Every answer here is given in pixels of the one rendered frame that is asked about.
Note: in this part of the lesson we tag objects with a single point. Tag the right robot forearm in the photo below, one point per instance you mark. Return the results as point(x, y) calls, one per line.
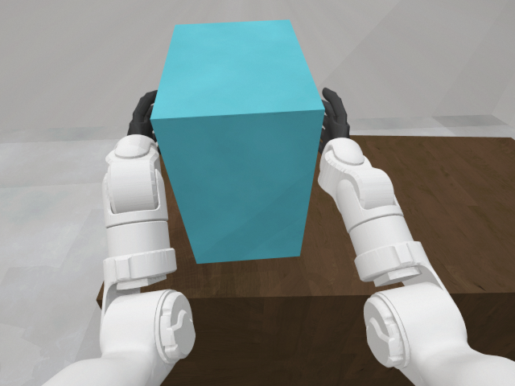
point(385, 250)

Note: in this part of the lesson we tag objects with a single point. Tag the left robot upper arm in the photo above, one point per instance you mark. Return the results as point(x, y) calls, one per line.
point(142, 337)

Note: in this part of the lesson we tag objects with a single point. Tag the left robot forearm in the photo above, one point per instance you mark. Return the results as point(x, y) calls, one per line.
point(135, 211)

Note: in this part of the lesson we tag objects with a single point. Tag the left robot hand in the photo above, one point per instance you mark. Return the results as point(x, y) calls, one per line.
point(141, 117)

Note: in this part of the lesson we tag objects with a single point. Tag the carton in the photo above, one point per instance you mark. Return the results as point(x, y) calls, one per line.
point(238, 119)

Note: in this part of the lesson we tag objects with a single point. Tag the right robot upper arm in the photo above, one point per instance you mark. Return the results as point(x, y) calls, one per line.
point(417, 329)

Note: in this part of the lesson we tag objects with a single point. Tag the pedestal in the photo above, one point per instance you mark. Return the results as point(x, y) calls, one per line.
point(299, 321)

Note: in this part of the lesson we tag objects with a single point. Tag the right robot hand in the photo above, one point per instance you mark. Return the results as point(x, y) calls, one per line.
point(335, 123)

